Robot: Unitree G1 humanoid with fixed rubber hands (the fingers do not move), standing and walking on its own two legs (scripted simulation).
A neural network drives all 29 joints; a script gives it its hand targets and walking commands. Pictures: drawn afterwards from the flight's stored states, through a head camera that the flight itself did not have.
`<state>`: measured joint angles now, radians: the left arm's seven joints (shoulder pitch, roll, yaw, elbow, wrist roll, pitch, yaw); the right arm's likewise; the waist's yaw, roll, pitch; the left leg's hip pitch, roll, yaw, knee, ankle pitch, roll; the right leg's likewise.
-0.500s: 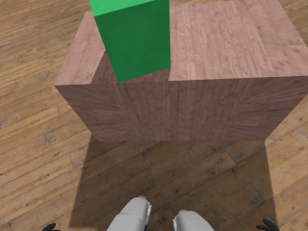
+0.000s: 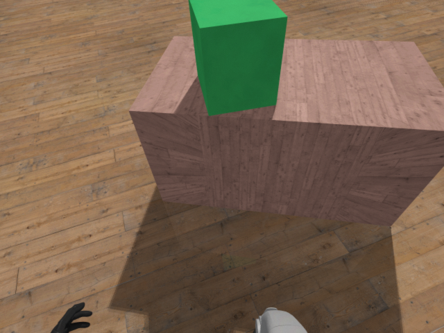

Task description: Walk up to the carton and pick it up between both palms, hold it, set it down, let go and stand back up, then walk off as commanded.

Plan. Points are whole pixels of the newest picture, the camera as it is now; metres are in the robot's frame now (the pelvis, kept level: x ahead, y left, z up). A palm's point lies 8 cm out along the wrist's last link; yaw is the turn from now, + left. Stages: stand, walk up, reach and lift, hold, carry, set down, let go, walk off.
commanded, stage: walk off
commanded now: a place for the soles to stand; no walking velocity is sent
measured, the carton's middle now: (233, 51) +0.98 -0.04 +0.02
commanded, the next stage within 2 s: stand in 1.96 s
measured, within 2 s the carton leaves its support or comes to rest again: neither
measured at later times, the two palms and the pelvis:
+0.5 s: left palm out of the picture +0.11 +0.34 -0.08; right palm out of the picture +0.01 -0.28 -0.10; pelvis +0.01 +0.04 +0.01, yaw -7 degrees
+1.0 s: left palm out of the picture +0.15 +0.35 -0.11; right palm out of the picture +0.05 -0.25 -0.10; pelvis +0.03 +0.07 +0.00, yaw -10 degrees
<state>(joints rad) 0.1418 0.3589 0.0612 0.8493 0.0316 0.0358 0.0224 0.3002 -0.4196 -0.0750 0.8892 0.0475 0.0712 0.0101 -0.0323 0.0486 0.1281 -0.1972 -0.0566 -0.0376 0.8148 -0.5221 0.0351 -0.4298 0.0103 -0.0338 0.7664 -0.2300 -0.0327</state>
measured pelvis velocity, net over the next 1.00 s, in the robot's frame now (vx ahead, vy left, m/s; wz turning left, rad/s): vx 0.03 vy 0.07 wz -0.17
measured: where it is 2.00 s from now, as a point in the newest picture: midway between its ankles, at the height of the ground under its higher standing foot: outside the picture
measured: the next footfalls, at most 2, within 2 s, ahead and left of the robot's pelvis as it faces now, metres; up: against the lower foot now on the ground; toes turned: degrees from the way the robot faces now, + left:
right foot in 0.36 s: +0.00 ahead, -0.08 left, +0.00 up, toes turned -2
left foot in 0.66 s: +0.13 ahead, +0.17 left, +0.00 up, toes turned -10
